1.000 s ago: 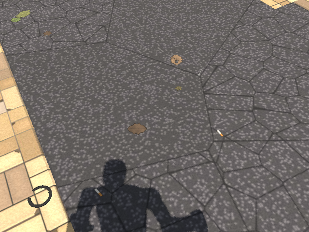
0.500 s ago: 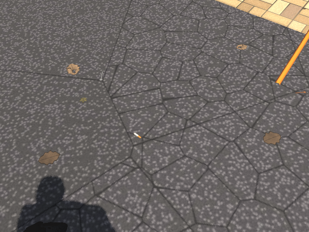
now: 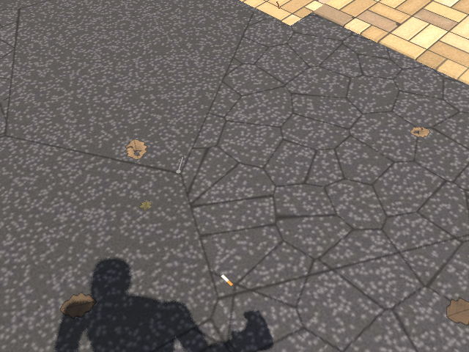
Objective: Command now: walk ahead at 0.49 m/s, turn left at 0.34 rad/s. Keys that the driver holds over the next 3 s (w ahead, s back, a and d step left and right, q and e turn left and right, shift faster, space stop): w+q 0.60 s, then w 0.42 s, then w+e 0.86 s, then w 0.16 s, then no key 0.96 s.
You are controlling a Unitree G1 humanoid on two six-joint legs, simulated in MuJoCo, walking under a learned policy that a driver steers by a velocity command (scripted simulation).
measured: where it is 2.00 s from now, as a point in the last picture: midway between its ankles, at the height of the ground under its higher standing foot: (196, 167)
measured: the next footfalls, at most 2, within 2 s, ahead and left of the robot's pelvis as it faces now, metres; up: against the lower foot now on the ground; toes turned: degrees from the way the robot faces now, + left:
left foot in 0.08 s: +0.24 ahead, +0.11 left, +0.00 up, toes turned +4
right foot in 0.54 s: +0.54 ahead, -0.07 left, +0.00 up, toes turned +22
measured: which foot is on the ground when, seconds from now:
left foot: up 0.00-0.06, down 0.08-0.54, up 0.56-1.00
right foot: down 0.00-0.08, up 0.10-0.52, down 0.54-1.00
